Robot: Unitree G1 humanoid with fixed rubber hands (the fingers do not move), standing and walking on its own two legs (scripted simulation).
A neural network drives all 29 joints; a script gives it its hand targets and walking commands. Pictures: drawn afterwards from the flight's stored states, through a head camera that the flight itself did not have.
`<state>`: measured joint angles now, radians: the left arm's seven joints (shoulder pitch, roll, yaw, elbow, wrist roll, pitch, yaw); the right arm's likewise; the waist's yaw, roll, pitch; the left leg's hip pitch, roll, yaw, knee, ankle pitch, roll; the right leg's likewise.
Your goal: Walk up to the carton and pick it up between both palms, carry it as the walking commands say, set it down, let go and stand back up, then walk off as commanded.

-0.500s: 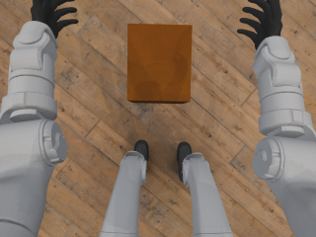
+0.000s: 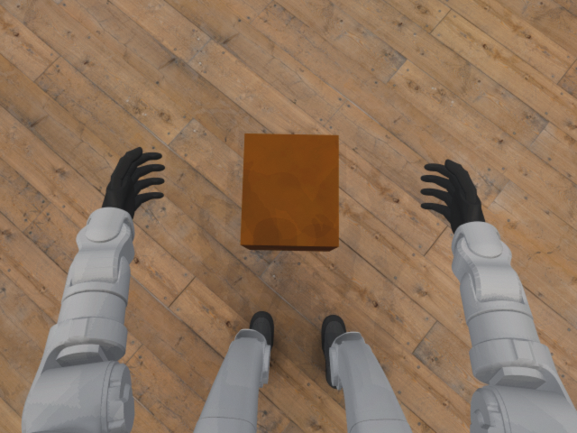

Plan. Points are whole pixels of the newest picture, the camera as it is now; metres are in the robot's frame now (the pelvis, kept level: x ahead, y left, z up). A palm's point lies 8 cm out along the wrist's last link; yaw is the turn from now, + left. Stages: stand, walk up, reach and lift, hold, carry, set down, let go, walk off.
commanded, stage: let go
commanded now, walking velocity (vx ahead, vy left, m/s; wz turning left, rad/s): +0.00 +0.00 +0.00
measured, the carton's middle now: (290, 197) +0.51 +0.02 -0.61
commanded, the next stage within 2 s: stand in 0.96 s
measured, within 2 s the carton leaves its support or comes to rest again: neither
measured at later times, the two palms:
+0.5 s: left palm (90, 353) +0.21 +0.23 -0.01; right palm (536, 365) +0.21 -0.24 -0.01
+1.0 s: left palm (85, 357) +0.21 +0.23 -0.01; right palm (548, 366) +0.21 -0.25 -0.01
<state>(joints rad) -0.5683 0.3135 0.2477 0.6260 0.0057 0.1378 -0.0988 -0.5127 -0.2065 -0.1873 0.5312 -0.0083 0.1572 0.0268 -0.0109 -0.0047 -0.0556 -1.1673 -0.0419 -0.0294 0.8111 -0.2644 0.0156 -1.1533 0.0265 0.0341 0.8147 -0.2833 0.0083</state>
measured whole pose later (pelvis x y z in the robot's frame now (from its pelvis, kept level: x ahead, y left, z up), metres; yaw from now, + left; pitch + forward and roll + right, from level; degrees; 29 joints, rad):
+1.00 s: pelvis +0.05 -0.01 +0.06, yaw -1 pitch -4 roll +0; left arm 0.21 0.24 0.03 0.47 0.02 0.12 -0.04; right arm 0.21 -0.23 -0.02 0.46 -0.02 0.15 0.03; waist 0.01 -0.01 0.07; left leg -0.13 -0.02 -0.02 0.48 -0.29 0.01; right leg -0.12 0.03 0.05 0.48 -0.29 -0.01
